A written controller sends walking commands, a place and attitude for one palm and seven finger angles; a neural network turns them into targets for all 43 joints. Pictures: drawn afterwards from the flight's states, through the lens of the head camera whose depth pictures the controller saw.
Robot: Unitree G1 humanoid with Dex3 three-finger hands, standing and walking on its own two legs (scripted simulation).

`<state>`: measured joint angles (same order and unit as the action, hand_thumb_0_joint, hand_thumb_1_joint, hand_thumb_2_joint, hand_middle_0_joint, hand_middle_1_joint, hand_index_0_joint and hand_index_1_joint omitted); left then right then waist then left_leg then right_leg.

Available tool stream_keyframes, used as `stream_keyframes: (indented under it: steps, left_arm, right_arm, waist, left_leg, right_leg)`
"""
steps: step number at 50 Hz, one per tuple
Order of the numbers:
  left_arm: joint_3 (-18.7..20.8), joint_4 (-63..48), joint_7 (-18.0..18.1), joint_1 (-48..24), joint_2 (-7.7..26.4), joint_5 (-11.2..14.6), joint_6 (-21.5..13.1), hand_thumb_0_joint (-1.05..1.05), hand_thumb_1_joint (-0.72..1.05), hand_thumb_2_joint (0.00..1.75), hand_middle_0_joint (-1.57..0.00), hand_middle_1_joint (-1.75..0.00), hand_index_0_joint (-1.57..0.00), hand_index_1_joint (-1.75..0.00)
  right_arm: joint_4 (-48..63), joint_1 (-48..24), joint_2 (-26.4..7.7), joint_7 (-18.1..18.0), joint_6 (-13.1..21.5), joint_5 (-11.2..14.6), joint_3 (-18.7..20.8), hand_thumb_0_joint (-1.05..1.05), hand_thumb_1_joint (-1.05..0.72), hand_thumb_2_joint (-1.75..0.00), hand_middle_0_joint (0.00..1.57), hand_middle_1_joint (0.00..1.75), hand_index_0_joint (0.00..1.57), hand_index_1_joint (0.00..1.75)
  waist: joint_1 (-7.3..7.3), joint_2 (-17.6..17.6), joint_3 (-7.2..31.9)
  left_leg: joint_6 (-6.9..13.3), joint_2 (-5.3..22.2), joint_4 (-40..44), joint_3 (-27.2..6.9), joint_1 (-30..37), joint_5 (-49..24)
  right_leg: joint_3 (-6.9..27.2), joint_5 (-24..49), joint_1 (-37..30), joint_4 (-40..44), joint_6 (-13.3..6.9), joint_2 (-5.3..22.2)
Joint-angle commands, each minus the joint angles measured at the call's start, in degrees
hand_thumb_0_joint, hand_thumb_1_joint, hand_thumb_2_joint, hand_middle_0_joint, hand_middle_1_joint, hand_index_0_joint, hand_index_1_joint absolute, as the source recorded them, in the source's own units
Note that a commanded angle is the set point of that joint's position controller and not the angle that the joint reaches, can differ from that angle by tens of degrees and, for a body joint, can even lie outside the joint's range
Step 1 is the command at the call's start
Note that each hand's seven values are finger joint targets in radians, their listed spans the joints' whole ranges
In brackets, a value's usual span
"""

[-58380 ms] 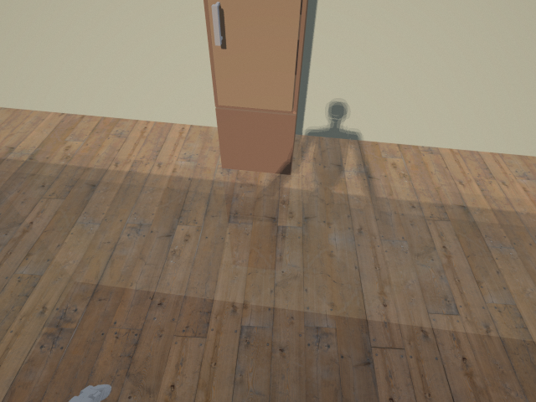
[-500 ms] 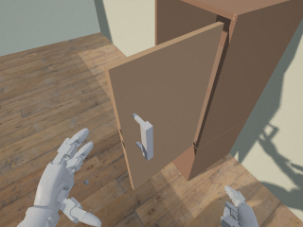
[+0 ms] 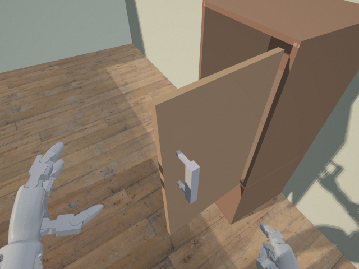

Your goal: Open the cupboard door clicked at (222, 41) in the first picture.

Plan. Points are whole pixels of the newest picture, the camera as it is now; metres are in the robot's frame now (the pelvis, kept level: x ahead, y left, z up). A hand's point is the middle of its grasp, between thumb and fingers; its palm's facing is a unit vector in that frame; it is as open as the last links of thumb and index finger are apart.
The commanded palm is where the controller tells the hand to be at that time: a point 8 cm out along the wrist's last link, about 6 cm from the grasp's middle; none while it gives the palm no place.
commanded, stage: draw the hand back to the body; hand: left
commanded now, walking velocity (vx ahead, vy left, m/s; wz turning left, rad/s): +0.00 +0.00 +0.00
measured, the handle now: (186, 177) +0.32 +0.03 +0.03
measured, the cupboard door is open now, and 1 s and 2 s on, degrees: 96 96 96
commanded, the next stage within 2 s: step back with the hand held close in 0.68 s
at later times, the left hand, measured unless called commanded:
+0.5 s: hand (50, 192) +0.19 +0.24 +0.16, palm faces +0.45 -0.81 -0.38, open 7.7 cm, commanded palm +0.14 +0.28 +0.18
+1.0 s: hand (61, 190) +0.20 +0.23 +0.16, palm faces +0.38 -0.80 -0.47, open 7.4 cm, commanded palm +0.13 +0.26 +0.18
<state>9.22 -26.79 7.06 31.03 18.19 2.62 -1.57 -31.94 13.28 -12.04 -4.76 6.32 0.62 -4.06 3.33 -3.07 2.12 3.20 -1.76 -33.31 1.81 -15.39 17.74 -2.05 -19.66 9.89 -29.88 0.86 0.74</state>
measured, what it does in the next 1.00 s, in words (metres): stands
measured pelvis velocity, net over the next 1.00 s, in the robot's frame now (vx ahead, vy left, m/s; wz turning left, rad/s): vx -0.01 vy -0.03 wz -0.02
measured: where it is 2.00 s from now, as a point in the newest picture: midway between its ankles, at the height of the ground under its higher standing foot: outside the picture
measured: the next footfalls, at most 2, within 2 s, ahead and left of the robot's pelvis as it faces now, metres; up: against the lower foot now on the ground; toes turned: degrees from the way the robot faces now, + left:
none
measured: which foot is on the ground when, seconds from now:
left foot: down 0.00-1.00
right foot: down 0.00-1.00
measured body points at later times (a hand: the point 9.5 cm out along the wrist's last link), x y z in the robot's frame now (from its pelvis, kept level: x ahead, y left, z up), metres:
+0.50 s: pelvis +0.00 -0.02 +0.01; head -0.02 -0.04 +0.46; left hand +0.16 +0.28 +0.18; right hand +0.19 -0.24 -0.07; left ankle +0.00 +0.08 -0.73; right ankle -0.04 -0.13 -0.73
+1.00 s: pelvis -0.01 -0.03 +0.01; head +0.00 -0.05 +0.46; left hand +0.17 +0.27 +0.19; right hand +0.18 -0.27 -0.07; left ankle +0.00 +0.08 -0.73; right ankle -0.04 -0.13 -0.73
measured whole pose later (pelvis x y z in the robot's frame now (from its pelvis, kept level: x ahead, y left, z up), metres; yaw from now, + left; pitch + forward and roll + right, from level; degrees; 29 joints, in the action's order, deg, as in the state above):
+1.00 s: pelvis -0.01 -0.03 +0.01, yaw -1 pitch -1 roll -1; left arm 21.2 -23.2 6.0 28.2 21.3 3.0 -7.4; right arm -33.9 8.6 -13.7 -3.7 1.2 0.8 0.0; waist 1.8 -3.4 -1.7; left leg 0.5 1.5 -26.5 1.5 -12.5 13.2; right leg -2.0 -14.1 6.8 -21.6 -1.6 -2.6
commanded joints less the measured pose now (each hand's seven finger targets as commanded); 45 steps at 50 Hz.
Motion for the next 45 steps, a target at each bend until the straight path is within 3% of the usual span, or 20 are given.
stream_keyframes:
  steps: [1, 6, 8, 15, 19, 23, 26, 30, 36, 39, 40, 41, 42, 44, 45]
  left_arm:
    - [8.3, -10.8, 0.9, -1.9, 8.3, 0.2, -3.9, 0.00, 0.41, 0.69, -0.18, -0.30, -0.18, -0.30]
    - [12.4, -10.2, 0.9, -4.9, 10.3, 0.4, -4.6, 0.00, 0.58, 0.76, -0.19, -0.30, -0.19, -0.30]
    - [13.4, -10.7, 0.9, -5.9, 10.6, 0.6, -4.8, 0.00, 0.65, 0.80, -0.19, -0.30, -0.19, -0.30]
    - [17.7, -10.7, 1.2, -9.1, 13.1, 1.2, -5.8, 0.00, 0.90, 0.90, -0.20, -0.30, -0.20, -0.30]
    - [14.3, -6.7, 0.4, -7.2, 9.4, 1.6, -5.3, 0.00, 0.90, 0.90, -0.20, -0.30, -0.20, -0.30]
    - [15.2, -6.2, 0.5, -8.4, 10.8, 1.6, -5.6, 0.00, 0.90, 0.90, -0.20, -0.30, -0.20, -0.30]
    - [17.3, -8.2, 0.8, -9.6, 13.6, 1.4, -6.4, 0.00, 0.90, 0.90, -0.20, -0.30, -0.20, -0.30]
    - [16.7, -10.3, 0.9, -8.9, 12.9, 1.4, -6.8, 0.00, 0.90, 0.90, -0.20, -0.30, -0.20, -0.30]
    - [16.0, -6.1, 0.4, -7.4, 11.5, 1.7, -6.5, 0.00, 0.90, 0.90, -0.20, -0.30, -0.20, -0.30]
    - [15.9, -5.5, 0.2, -8.0, 11.3, 1.9, -6.7, 0.00, 0.90, 0.90, -0.20, -0.30, -0.20, -0.30]
    - [17.0, -8.6, 0.4, -12.5, 13.3, 1.8, -7.3, 0.00, 0.90, 0.90, -0.20, -0.30, -0.20, -0.30]
    - [26.0, -10.6, 1.2, -21.7, 22.8, 0.8, -10.2, 0.00, 0.90, 0.90, -0.20, -0.30, -0.20, -0.30]
    - [21.5, -5.1, 0.2, -13.4, 16.8, 1.1, -10.3, 0.00, 0.90, 0.90, -0.20, -0.30, -0.20, -0.30]
    - [17.7, -3.9, -0.5, -6.8, 13.0, 0.7, -9.1, 0.00, 0.90, 0.90, -0.20, -0.30, -0.20, -0.30]
    - [17.3, -4.7, -0.6, -5.3, 12.4, 0.6, -9.2, 0.00, 0.90, 0.90, -0.20, -0.30, -0.20, -0.30]
  right_arm:
    - [8.3, -7.3, -7.0, -0.2, 3.1, -0.5, 3.4, 0.00, -0.90, -0.90, 0.20, 0.30, 0.20, 0.30]
    - [7.4, -8.0, -7.1, 0.0, 2.3, -0.5, 3.8, 0.00, -0.90, -0.90, 0.20, 0.30, 0.20, 0.30]
    - [7.2, -8.1, -6.7, 0.1, 2.0, -0.5, 3.9, 0.00, -0.90, -0.90, 0.20, 0.30, 0.20, 0.30]
    - [6.0, -8.8, -6.9, 0.1, 2.2, -0.4, 4.4, 0.00, -0.90, -0.90, 0.20, 0.30, 0.20, 0.30]
    - [5.7, -9.2, -7.3, 0.4, 1.7, -0.4, 4.8, 0.00, -0.90, -0.90, 0.20, 0.30, 0.20, 0.30]
    - [5.7, -9.8, -7.3, 0.2, 1.4, -0.5, 5.0, 0.00, -0.90, -0.90, 0.20, 0.30, 0.20, 0.30]
    - [5.3, -10.0, -7.2, -0.2, 1.8, -0.7, 5.0, 0.00, -0.90, -0.90, 0.20, 0.30, 0.20, 0.30]
    - [5.1, -10.1, -6.5, -0.3, 2.5, -0.6, 4.9, 0.00, -0.90, -0.90, 0.20, 0.30, 0.20, 0.30]
    - [4.5, -10.5, -6.7, -0.2, 2.4, -0.5, 5.3, 0.00, -0.90, -0.90, 0.20, 0.30, 0.20, 0.30]
    - [4.6, -10.4, -6.6, -0.2, 2.0, -0.5, 5.3, 0.00, -0.90, -0.90, 0.20, 0.30, 0.20, 0.30]
    - [4.6, -10.5, -6.9, -0.3, 2.2, -0.5, 5.4, 0.00, -0.90, -0.90, 0.20, 0.30, 0.20, 0.30]
    - [6.5, -8.5, -7.1, 0.0, 1.2, 0.3, 4.8, 0.00, -0.90, -0.90, 0.20, 0.30, 0.20, 0.30]
    - [5.0, -9.6, -7.1, 0.0, 0.4, -0.3, 5.5, 0.00, -0.90, -0.90, 0.20, 0.30, 0.20, 0.30]
    - [5.9, -9.3, -7.5, 0.4, -1.1, -0.3, 5.9, 0.00, -0.90, -0.90, 0.20, 0.30, 0.20, 0.30]
    - [6.3, -9.5, -7.6, 0.4, -1.7, -0.2, 6.1, 0.00, -0.90, -0.90, 0.20, 0.30, 0.20, 0.30]
  waist:
    - [0.09, 1.2, 3.8]
    - [0.41, 0.1, 2.5]
    - [0.33, -2.0, 2.2]
    - [0.49, -2.6, 2.4]
    - [0.09, 0.3, -0.5]
    - [0.34, 2.2, -0.6]
    - [0.74, 0.6, 1.0]
    - [0.68, -3.1, 2.3]
    - [0.53, 1.6, -1.0]
    - [0.43, 1.9, -1.1]
    - [0.39, 1.2, 0.9]
    - [-1.89, -1.7, -5.0]
    - [-1.95, 4.4, -2.8]
    - [-2.23, 6.8, -0.8]
    - [-2.34, 5.0, 0.6]
  left_leg:
    - [-3.3, 4.4, 8.4, -4.7, 8.7, -22.1]
    - [-3.4, 4.3, 10.4, -4.0, 9.9, -21.5]
    - [-3.6, 4.2, 10.8, -3.8, 10.4, -21.4]
    - [-2.9, 3.5, 11.6, -2.9, 11.4, -18.6]
    - [-2.3, 3.4, 11.9, -2.2, 10.9, -17.7]
    - [-1.8, 3.0, 12.3, -1.8, 10.9, -14.3]
    - [-1.6, 2.6, 11.7, -1.4, 11.8, -14.8]
    - [-1.7, 2.4, 10.9, -0.9, 13.1, -17.3]
    - [-1.4, 2.5, 10.8, -0.5, 12.5, -17.3]
    - [-1.2, 2.5, 11.1, -0.3, 12.6, -16.2]
    - [-1.1, 2.4, 10.9, -0.4, 13.2, -16.7]
    - [-0.8, 3.1, 8.8, -1.9, 9.9, -13.1]
    - [-0.7, 3.5, 6.8, -2.6, 9.4, -13.4]
    - [-0.7, 3.4, 5.4, -1.5, 10.1, -15.8]
    - [-0.6, 3.7, 5.4, -0.9, 10.1, -17.8]
  right_leg:
    - [-0.7, 15.1, 0.3, 5.5, -2.2, -1.2]
    - [-0.4, 15.5, -1.5, 7.5, -2.2, -1.3]
    - [-0.3, 15.4, -1.9, 7.9, -2.2, -1.2]
    - [0.2, 16.0, -3.2, 9.8, -2.2, -1.2]
    - [0.2, 16.4, -2.5, 10.8, -1.8, -1.2]
    - [0.6, 14.5, -2.5, 11.9, -1.6, -1.1]
    - [1.1, 15.6, -3.5, 12.3, -1.8, -0.8]
    - [1.4, 18.6, -4.0, 12.0, -1.8, -0.7]
    - [1.5, 19.5, -2.7, 13.0, -1.4, -0.8]
    - [1.7, 18.5, -2.5, 13.1, -1.1, -0.7]
    - [2.1, 19.2, -3.2, 13.0, -1.2, -0.5]
    - [6.4, 22.2, 2.4, 16.0, -1.0, 2.4]
    - [6.7, 24.9, 2.1, 15.6, -0.8, 3.8]
    - [6.1, 31.4, 1.5, 14.0, 0.3, 4.5]
    - [5.7, 33.7, 0.9, 12.9, 0.7, 4.6]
